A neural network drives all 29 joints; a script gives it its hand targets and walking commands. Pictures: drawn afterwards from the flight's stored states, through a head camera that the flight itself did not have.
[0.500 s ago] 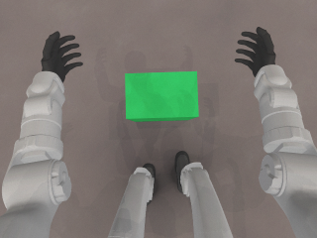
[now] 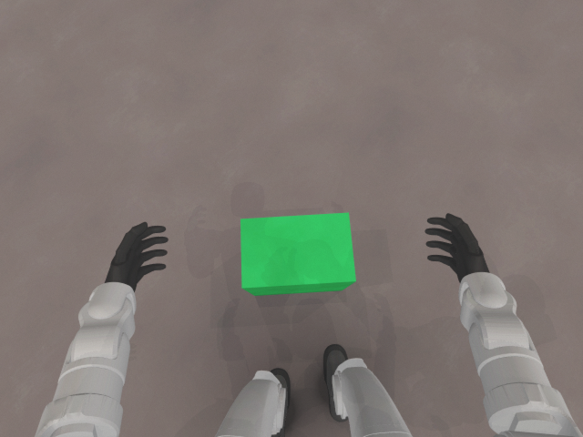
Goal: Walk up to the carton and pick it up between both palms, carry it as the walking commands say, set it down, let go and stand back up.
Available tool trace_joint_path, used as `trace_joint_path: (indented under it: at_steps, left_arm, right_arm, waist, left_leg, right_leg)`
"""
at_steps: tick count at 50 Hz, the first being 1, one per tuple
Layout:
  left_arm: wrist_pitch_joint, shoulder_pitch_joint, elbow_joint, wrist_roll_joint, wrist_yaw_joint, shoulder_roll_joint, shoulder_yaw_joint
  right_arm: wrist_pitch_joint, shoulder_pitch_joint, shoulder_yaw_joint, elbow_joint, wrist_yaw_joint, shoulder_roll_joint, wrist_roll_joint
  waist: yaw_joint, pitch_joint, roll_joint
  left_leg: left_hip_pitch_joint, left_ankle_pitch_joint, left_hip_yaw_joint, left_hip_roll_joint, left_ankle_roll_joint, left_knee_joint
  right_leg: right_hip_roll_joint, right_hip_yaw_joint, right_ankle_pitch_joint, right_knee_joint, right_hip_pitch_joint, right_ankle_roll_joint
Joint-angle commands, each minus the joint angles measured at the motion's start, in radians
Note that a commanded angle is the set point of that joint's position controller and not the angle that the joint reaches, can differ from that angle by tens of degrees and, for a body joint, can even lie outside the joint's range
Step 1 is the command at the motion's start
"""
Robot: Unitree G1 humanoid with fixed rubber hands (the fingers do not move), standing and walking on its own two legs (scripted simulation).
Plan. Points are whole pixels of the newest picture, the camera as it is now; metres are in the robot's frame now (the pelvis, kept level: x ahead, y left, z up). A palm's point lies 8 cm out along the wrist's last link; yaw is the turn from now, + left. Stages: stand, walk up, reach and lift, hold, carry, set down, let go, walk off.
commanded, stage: let go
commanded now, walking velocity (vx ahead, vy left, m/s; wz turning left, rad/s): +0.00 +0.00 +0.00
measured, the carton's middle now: (296, 258) +0.42 +0.01 -0.59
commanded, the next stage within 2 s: stand in 0.80 s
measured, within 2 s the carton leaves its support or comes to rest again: neither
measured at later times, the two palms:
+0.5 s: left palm (105, 391) +0.18 +0.23 -0.02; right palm (533, 380) +0.19 -0.24 -0.02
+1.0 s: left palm (74, 403) +0.17 +0.27 -0.03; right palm (573, 397) +0.17 -0.29 -0.03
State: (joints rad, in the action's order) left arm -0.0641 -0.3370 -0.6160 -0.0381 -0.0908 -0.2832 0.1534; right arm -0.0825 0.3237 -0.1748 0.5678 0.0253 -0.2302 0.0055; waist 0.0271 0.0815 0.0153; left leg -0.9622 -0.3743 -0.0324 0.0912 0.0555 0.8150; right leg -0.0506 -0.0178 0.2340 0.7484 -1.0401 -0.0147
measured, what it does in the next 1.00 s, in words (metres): stands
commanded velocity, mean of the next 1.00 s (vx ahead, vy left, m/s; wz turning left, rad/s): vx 0.00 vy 0.00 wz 0.00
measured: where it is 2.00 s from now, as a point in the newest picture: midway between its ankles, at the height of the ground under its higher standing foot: (307, 408)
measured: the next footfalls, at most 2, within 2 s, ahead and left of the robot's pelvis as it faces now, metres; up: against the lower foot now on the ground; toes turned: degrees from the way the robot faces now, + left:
none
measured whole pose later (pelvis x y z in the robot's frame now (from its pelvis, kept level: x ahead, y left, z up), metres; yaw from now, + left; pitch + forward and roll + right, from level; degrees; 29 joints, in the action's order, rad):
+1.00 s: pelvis +0.03 -0.02 +0.05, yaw +1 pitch -1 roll +0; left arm -0.04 0.19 -0.65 0.04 0.00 -0.31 0.07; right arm -0.03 -0.23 -0.05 0.63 -0.02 -0.31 0.04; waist 0.01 -0.01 0.01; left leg -0.13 -0.35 -0.07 0.06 0.04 0.50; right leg -0.07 0.00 0.25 0.49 -0.23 -0.05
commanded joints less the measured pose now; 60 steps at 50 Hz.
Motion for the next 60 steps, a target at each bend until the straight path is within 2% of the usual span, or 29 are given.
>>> trace_joint_path:
  at_steps: [1, 6, 12, 20, 28, 36, 40, 41, 42, 44, 46, 49, 51, 60]
  left_arm:
    - [0.038, 0.015, 0.075, -0.011, 0.007, -0.089, 0.008]
    - [0.064, 0.21, 0.088, -0.007, 0.026, -0.044, -0.023]
    - [0.086, 0.42, 0.195, 0.019, 0.038, -0.04, -0.043]
    - [0.058, 0.548, 0.274, 0.032, 0.026, -0.01, -0.065]
    - [-0.024, 0.501, 0.282, 0.056, 0.01, -0.028, -0.07]
    - [-0.068, 0.519, 0.274, 0.08, 0.007, -0.02, -0.069]
    - [-0.102, 0.519, 0.285, 0.061, 0.033, -0.016, -0.07]
    - [-0.038, 0.489, 0.157, 0.068, 0.08, -0.155, -0.034]
    - [-0.007, 0.488, 0.139, 0.075, 0.095, -0.168, -0.039]
    - [0.025, 0.457, 0.115, 0.083, 0.103, -0.151, -0.046]
    - [0.041, 0.454, 0.077, 0.081, 0.1, -0.132, -0.055]
    - [0.057, 0.468, 0.025, 0.077, 0.098, -0.143, -0.058]
    - [0.063, 0.472, -0.005, 0.076, 0.102, -0.155, -0.062]
    - [0.072, 0.462, -0.12, 0.068, 0.116, -0.2, -0.08]
  right_arm:
    - [0.039, -0.018, 0.016, -0.069, 0.005, -0.077, -0.005]
    - [0.075, -0.201, 0.052, -0.074, 0.005, -0.069, -0.004]
    - [0.096, -0.408, 0.076, -0.17, 0.001, -0.07, -0.014]
    - [0.068, -0.57, 0.095, -0.235, 0.016, -0.064, -0.012]
    - [-0.011, -0.533, 0.11, -0.258, 0.036, -0.071, -0.008]
    - [-0.057, -0.527, 0.107, -0.267, 0.037, -0.076, 0.004]
    - [-0.051, -0.543, 0.109, -0.279, 0.025, -0.082, -0.005]
    - [-0.007, -0.518, 0.094, -0.13, -0.024, -0.181, 0.032]
    - [0.017, -0.542, 0.089, -0.119, -0.045, -0.182, 0.038]
    - [0.047, -0.539, 0.095, -0.077, -0.05, -0.181, 0.046]
    - [0.066, -0.521, 0.096, -0.04, -0.046, -0.182, 0.04]
    - [0.079, -0.505, 0.096, 0.001, -0.045, -0.198, 0.034]
    - [0.082, -0.508, 0.098, 0.031, -0.049, -0.211, 0.031]
    - [0.088, -0.502, 0.108, 0.14, -0.058, -0.261, 0.025]
  waist:
    - [-0.003, 0.506, 0.013]
    - [-0.004, 0.377, 0.016]
    - [-0.015, 0.269, -0.004]
    - [-0.014, 0.053, 0.001]
    - [-0.024, -0.119, 0.013]
    - [-0.025, -0.15, -0.003]
    - [-0.021, -0.111, -0.004]
    - [0.016, -0.091, -0.061]
    - [-0.013, -0.093, -0.057]
    - [-0.028, -0.109, -0.024]
    - [-0.022, -0.089, -0.002]
    - [-0.015, -0.047, 0.0]
    - [-0.016, -0.028, -0.001]
    - [-0.021, -0.021, -0.003]
  left_leg:
    - [0.325, 0.464, -0.087, -0.106, -0.078, -0.143]
    - [0.431, 0.476, -0.096, -0.114, -0.081, -0.222]
    - [0.532, 0.504, -0.096, -0.116, -0.074, -0.313]
    - [0.562, 0.341, -0.058, -0.107, -0.063, -0.436]
    - [0.579, 0.117, -0.03, -0.099, -0.059, -0.485]
    - [0.602, 0.138, -0.03, -0.086, -0.049, -0.464]
    - [0.585, 0.164, -0.036, -0.085, -0.05, -0.445]
    - [0.64, 0.131, -0.068, -0.102, -0.073, -0.396]
    - [0.697, 0.093, -0.077, -0.109, -0.07, -0.393]
    - [0.71, 0.028, -0.102, -0.119, -0.057, -0.402]
    - [0.692, 0.066, -0.125, -0.135, -0.048, -0.417]
    - [0.716, 0.219, -0.134, -0.144, -0.053, -0.412]
    - [0.748, 0.298, -0.134, -0.149, -0.059, -0.408]
    - [0.804, 0.413, -0.14, -0.166, -0.061, -0.423]
  right_leg:
    - [0.038, -0.041, -0.245, -0.024, 0.535, 0.024]
    - [0.043, -0.045, -0.243, -0.099, 0.656, 0.022]
    - [0.035, -0.058, -0.337, -0.193, 0.885, 0.02]
    - [0.049, -0.068, -0.343, -0.291, 1.095, 0.005]
    - [0.049, -0.048, -0.148, -0.337, 1.149, 0.012]
    - [0.038, -0.033, -0.166, -0.322, 1.181, 0.014]
    - [0.035, -0.03, -0.222, -0.294, 1.19, 0.014]
    - [0.111, -0.092, -0.061, -0.333, 0.959, 0.02]
    - [0.121, -0.127, 0.036, -0.363, 0.895, 0.012]
    - [0.122, -0.149, 0.132, -0.377, 0.822, 0.007]
    - [0.112, -0.141, 0.049, -0.351, 0.863, 0.004]
    - [0.114, -0.131, -0.149, -0.318, 0.918, 0.001]
    - [0.12, -0.129, -0.233, -0.306, 0.933, -0.004]
    - [0.132, -0.134, -0.327, -0.308, 0.956, -0.011]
